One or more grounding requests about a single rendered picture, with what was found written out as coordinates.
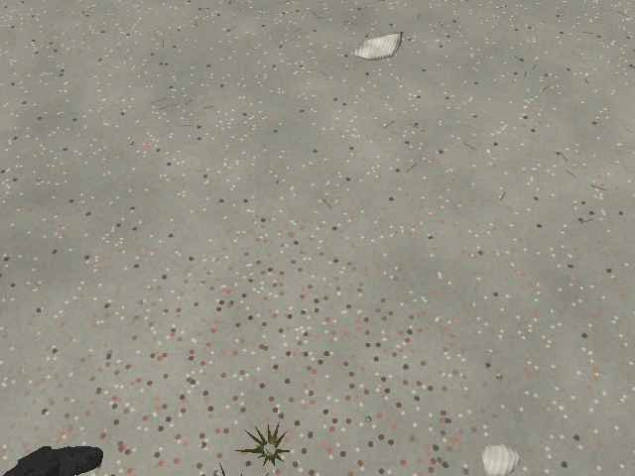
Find robot left hand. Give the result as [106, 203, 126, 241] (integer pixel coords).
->
[3, 446, 103, 476]

